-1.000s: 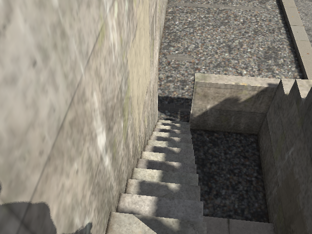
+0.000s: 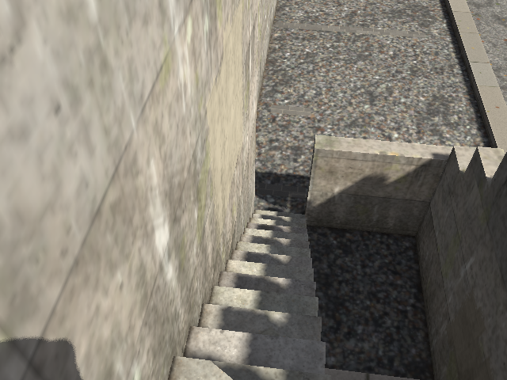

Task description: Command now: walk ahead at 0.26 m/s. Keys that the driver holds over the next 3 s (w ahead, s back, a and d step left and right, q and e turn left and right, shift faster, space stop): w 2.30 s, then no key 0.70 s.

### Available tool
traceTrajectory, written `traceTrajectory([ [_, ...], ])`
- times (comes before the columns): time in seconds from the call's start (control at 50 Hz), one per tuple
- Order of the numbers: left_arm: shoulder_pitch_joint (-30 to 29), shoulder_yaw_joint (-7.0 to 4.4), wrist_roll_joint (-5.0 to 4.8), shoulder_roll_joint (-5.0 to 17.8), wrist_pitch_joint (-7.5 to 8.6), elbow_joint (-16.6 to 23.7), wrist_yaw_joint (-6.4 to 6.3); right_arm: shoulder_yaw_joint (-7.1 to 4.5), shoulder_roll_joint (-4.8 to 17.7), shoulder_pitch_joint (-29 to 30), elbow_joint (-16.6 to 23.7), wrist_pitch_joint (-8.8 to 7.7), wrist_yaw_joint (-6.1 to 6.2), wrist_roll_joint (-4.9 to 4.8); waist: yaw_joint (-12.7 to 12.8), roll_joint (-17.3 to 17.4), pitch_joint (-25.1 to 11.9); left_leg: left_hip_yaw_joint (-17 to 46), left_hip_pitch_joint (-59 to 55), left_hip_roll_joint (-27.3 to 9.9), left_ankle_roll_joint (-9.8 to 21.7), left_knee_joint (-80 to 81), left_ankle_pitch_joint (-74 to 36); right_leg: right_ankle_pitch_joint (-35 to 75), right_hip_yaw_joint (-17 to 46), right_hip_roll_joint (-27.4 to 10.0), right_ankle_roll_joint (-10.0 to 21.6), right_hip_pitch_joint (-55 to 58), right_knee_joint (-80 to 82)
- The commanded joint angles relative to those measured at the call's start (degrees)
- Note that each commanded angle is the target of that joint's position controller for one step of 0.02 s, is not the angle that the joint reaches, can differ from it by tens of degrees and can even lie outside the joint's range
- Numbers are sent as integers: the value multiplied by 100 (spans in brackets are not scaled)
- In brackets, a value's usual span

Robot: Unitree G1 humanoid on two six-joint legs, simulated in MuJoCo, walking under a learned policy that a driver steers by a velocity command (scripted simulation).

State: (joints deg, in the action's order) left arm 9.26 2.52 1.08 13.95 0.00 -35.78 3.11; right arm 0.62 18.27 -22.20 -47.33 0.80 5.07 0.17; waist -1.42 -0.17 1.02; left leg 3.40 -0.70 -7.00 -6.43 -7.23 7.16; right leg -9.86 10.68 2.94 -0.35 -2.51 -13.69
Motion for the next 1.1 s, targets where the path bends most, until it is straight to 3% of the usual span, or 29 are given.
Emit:
traceTrajectory([
  [0.02,-543,-150,-30,544,155,674,-36,-161,778,128,488,-143,58,-28,76,-5,128,-141,472,228,420,35,-167,469,177,-72,-93,-49,198],
  [0.1,-584,-144,-55,568,210,834,-64,-104,805,263,731,-208,53,-66,63,3,-143,-96,256,185,388,-115,-993,1619,140,-96,-99,168,-37],
  [0.2,-650,-104,-2,596,215,988,-43,-20,814,531,1087,-159,45,-47,95,17,-370,-111,58,175,326,-169,-1666,2455,97,-127,-121,353,-203],
  [0.42,-991,-26,63,684,275,1113,94,74,849,1078,1570,-97,4,7,153,-33,-544,-65,-70,124,218,-68,-1678,2496,168,-218,-78,365,-243],
  [0.48,-1040,-11,126,698,260,1131,156,85,851,1260,1692,-69,11,19,216,-18,-547,-86,67,128,227,-11,-1540,2224,153,-188,-70,411,-280],
  [0.52,-1108,-4,123,697,280,1142,189,91,843,1338,1728,-81,-5,22,223,-29,-524,-63,135,119,225,-3,-1332,1982,204,-201,-57,378,-266],
  [0.56,-1096,41,166,674,232,1178,228,149,772,1321,1744,-64,-25,87,191,-37,-546,-95,157,131,275,-4,-1426,2145,274,-264,-42,405,-266],
  [0.66,-1132,64,150,717,247,1225,244,154,823,1371,1752,-71,-63,83,206,-102,-576,-79,189,123,266,-11,-1206,1735,289,-259,-31,333,-250],
  [0.7,-1115,97,179,623,265,1223,249,161,760,1387,1748,-56,-95,60,248,-17,-537,-105,339,144,274,27,-850,1067,187,-168,-23,380,-254],
  [0.76,-1203,102,131,653,303,1266,259,135,766,1409,1744,-74,-119,56,226,-126,-389,-97,466,154,280,16,-572,777,312,-235,32,242,-173],
  [0.94,-1116,92,77,714,303,1260,221,125,775,1314,1689,-135,-109,66,184,-140,-512,-21,320,140,303,-80,-1073,1618,346,-327,45,366,-237],
  [0.96,-1139,49,50,768,335,1222,192,89,806,1343,1691,-158,-113,5,211,-204,-544,32,301,115,256,-54,-1033,1513,251,-264,31,395,-265],
  [1.1,-1141,52,68,705,352,1186,182,70,824,1343,1714,-152,-95,9,208,-24,-531,14,266,130,250,-64,-1228,1877,207,-243,-7,469,-293],
])
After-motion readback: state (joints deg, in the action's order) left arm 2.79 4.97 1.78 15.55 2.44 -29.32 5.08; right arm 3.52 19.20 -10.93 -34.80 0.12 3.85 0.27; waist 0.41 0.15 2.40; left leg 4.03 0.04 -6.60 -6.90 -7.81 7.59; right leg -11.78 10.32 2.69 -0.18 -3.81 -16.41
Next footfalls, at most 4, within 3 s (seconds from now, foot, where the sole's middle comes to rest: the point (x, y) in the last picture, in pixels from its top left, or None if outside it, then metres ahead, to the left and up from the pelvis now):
none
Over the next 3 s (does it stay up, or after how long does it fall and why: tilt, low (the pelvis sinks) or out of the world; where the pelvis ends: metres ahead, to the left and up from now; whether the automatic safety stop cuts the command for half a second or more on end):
stays up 0.00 0.01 0.00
